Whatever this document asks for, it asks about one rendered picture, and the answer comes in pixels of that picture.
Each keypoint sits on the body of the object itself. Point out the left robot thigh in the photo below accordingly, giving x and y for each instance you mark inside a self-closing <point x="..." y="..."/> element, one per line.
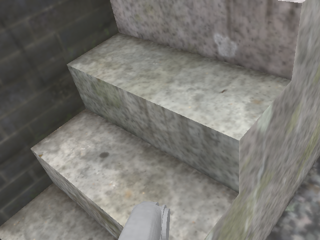
<point x="147" y="221"/>

